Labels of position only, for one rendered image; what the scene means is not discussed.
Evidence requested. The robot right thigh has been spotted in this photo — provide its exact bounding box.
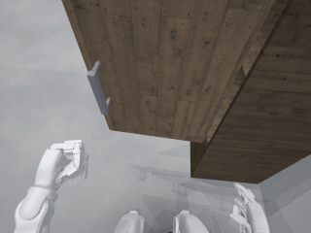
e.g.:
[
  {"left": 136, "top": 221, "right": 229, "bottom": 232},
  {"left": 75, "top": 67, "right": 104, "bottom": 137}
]
[{"left": 173, "top": 214, "right": 209, "bottom": 233}]

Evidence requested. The cupboard door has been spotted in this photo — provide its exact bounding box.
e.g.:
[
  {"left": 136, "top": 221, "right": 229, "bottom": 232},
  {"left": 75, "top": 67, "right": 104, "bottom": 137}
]
[{"left": 61, "top": 0, "right": 275, "bottom": 144}]

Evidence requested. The robot left forearm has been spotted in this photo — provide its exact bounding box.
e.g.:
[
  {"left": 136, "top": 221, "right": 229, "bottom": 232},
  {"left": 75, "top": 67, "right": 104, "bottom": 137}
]
[{"left": 14, "top": 185, "right": 58, "bottom": 233}]

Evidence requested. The robot thigh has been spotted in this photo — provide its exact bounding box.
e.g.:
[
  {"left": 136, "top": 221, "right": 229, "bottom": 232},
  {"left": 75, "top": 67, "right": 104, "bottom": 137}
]
[
  {"left": 173, "top": 214, "right": 209, "bottom": 233},
  {"left": 112, "top": 214, "right": 145, "bottom": 233}
]

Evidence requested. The robot left thigh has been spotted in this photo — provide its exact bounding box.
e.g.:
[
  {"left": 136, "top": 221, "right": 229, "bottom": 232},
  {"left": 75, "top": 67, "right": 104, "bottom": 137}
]
[{"left": 112, "top": 214, "right": 145, "bottom": 233}]

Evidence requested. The left robot hand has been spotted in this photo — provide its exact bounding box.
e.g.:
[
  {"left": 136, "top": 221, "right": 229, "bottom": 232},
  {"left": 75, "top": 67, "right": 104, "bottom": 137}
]
[{"left": 34, "top": 140, "right": 89, "bottom": 191}]

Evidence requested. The right robot hand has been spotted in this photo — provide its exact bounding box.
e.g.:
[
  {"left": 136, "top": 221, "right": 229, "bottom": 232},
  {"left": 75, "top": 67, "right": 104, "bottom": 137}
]
[{"left": 229, "top": 183, "right": 270, "bottom": 233}]

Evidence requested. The handle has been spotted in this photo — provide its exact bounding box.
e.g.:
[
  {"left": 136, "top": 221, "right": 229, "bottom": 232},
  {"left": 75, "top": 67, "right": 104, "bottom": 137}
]
[{"left": 86, "top": 60, "right": 111, "bottom": 115}]

